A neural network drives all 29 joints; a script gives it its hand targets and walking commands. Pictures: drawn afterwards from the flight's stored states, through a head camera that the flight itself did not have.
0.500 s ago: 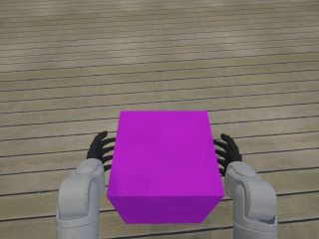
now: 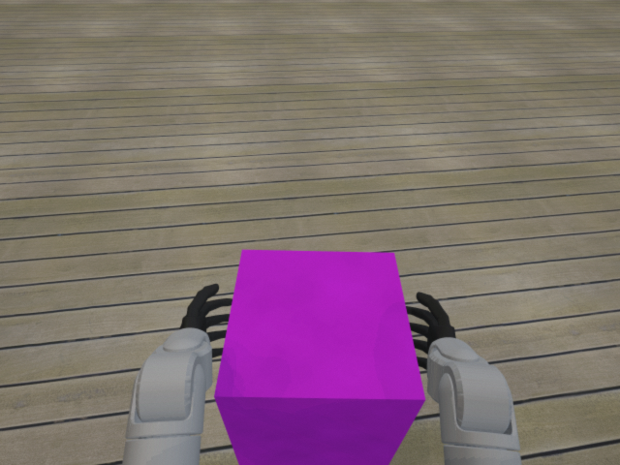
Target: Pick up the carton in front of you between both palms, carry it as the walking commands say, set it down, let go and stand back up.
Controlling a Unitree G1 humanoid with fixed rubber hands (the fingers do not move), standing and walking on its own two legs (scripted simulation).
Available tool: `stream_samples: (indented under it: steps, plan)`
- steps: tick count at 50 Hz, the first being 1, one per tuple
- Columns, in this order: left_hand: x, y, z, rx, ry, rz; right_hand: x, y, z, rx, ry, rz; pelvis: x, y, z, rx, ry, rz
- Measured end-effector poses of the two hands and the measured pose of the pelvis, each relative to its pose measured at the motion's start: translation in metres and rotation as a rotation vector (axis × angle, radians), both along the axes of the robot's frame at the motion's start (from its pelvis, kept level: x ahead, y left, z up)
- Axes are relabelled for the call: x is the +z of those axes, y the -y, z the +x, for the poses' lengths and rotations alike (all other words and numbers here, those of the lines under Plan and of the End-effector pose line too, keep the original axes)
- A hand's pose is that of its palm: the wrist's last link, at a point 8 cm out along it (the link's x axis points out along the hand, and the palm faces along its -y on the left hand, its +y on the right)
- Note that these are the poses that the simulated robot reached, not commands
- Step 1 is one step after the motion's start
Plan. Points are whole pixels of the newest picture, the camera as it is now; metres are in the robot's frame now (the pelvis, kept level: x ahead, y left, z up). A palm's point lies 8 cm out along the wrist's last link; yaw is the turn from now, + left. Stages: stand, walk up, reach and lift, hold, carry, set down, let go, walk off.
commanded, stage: carry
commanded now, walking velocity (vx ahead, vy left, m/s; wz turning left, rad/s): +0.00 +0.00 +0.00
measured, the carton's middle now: (315, 363) +0.29 +0.00 -0.03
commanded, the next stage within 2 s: hold in 1.64 s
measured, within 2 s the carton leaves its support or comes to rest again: neither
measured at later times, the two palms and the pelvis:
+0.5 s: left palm (195, 362) +0.25 +0.15 +0.04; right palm (439, 370) +0.25 -0.15 +0.04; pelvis -0.04 +0.00 +0.00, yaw +0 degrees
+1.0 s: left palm (196, 387) +0.22 +0.14 +0.04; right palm (453, 395) +0.22 -0.16 +0.04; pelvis -0.06 -0.01 +0.00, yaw +0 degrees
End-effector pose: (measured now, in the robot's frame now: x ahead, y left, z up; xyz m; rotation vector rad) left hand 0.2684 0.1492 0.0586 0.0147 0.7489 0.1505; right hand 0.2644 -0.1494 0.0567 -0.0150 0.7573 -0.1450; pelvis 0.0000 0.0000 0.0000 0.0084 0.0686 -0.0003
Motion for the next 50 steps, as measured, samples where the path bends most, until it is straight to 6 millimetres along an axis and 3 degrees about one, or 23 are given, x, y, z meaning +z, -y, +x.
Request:
stream_samples:
  steps: [16, 28, 37, 50]
  plan:
    - [-0.030, 0.000, -0.008, -0.033, 0.057, 0.044, -0.029, -0.001, -0.006, 0.041, 0.057, -0.047, -0.003, 0.000, -0.023, -0.004, 0.027, -0.003]
    - [-0.016, 0.002, -0.022, -0.024, 0.112, 0.032, -0.016, 0.002, -0.021, 0.027, 0.113, -0.034, 0.000, 0.002, -0.044, -0.003, 0.035, -0.005]
    - [-0.020, 0.005, -0.037, -0.031, 0.082, 0.035, -0.019, 0.005, -0.037, 0.025, 0.082, -0.038, 0.000, 0.005, -0.055, -0.004, 0.041, -0.006]
    - [-0.018, 0.009, -0.046, -0.029, 0.086, 0.035, -0.018, 0.009, -0.046, 0.026, 0.087, -0.038, 0.000, 0.009, -0.065, -0.004, 0.041, -0.008]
